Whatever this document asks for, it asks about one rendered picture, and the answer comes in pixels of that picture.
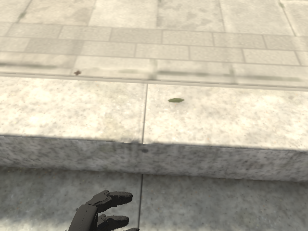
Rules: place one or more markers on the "robot left hand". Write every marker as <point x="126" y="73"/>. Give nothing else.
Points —
<point x="87" y="219"/>

